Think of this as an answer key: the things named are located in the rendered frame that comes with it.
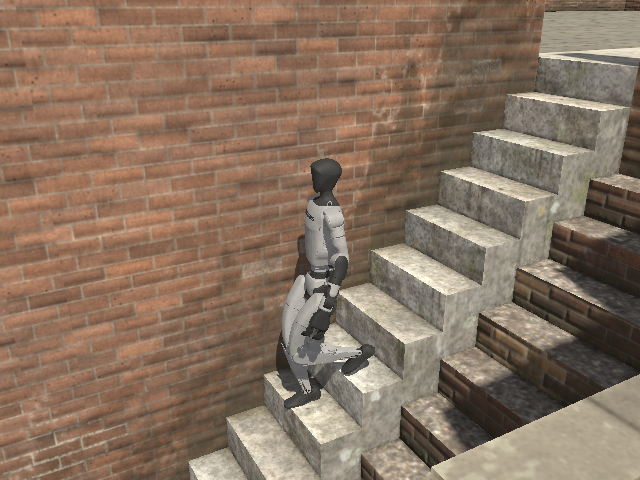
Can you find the right robot foot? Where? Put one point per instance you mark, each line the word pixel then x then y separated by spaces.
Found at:
pixel 299 398

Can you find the left robot forearm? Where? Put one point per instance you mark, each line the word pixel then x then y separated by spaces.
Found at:
pixel 331 291

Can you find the left robot thigh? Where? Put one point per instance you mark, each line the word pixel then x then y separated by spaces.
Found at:
pixel 296 340

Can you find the left robot hand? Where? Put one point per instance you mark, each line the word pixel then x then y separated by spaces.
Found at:
pixel 321 321

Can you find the left robot upper arm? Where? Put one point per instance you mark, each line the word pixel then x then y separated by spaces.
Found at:
pixel 334 222

